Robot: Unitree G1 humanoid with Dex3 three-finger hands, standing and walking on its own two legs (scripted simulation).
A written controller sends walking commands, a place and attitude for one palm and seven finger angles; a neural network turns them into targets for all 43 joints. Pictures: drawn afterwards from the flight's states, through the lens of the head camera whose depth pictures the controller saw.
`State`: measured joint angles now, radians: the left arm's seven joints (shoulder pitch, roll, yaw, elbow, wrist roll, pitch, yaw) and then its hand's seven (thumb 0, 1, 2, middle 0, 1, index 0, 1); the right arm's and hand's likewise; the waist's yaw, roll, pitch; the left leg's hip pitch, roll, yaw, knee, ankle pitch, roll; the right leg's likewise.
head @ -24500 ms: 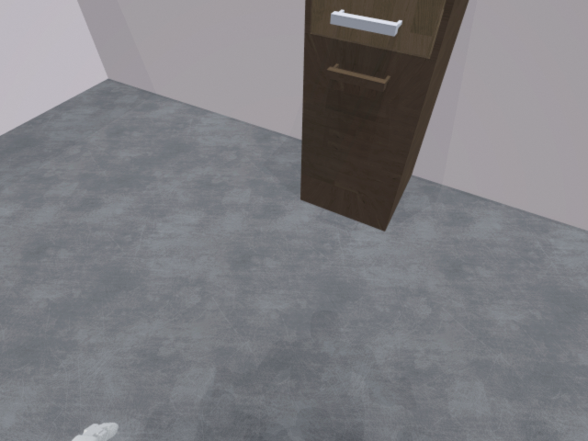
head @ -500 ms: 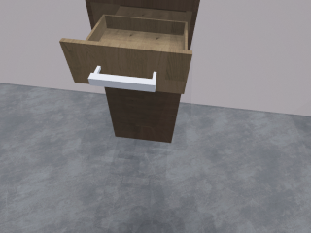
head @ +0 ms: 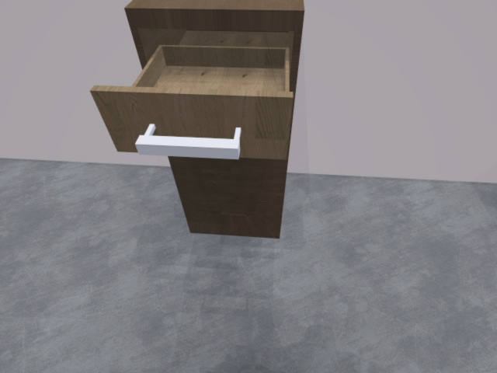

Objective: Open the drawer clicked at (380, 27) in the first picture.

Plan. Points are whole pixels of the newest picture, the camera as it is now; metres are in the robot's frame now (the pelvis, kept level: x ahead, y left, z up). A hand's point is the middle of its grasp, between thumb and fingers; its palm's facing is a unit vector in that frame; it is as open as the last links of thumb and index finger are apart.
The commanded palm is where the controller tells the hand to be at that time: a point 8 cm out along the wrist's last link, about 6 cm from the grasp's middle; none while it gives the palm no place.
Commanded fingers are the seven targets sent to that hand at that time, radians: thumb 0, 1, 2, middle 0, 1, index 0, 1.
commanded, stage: let the arm hang, fingers relaxed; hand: left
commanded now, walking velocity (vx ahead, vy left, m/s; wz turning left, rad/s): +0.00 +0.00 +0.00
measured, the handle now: (191, 138) +0.52 +0.14 +0.10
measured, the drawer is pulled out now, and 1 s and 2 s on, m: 0.29 0.29 0.29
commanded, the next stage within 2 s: look to check the result in 0.20 s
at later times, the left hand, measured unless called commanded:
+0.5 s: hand out of the picture +0.00 +0.15 -0.17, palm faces +0.06 -0.98 -0.19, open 7.3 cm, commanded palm none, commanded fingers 0.00 0.90 0.90 -0.20 -0.30 -0.20 -0.30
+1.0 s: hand out of the picture +0.02 +0.15 -0.17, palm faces +0.05 -0.98 -0.18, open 7.3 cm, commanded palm none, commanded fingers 0.00 0.90 0.90 -0.20 -0.30 -0.20 -0.30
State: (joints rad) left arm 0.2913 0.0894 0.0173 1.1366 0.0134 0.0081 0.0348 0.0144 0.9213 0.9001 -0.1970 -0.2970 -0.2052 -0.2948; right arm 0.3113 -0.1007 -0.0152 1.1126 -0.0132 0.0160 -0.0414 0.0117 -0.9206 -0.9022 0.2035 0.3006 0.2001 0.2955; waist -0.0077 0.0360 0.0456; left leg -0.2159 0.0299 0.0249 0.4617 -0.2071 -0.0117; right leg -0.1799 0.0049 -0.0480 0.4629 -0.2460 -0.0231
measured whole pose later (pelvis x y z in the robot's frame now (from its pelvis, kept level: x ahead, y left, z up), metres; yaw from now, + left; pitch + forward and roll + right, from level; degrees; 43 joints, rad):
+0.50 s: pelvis +0.01 -0.01 +0.00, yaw +0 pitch -2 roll +0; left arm 0.28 0.12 0.03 1.14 0.00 0.00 0.03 0.01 0.91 0.90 -0.20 -0.30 -0.20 -0.29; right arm 0.31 -0.11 -0.02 1.13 -0.01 0.01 -0.05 0.00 -0.91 -0.90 0.20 0.30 0.20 0.30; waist -0.01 0.03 0.07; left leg -0.19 0.04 0.02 0.44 -0.21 -0.03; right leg -0.15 0.02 -0.05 0.43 -0.25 -0.04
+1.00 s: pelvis +0.02 -0.01 +0.00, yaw +0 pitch -2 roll +0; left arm 0.27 0.12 0.03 1.14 0.00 0.00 0.03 0.01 0.91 0.90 -0.20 -0.30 -0.20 -0.29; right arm 0.28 -0.12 -0.02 1.13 -0.01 0.01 -0.05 0.00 -0.91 -0.90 0.20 0.30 0.20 0.30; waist -0.01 0.02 0.07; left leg -0.17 0.05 0.02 0.42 -0.22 -0.03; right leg -0.13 0.02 -0.05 0.41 -0.25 -0.04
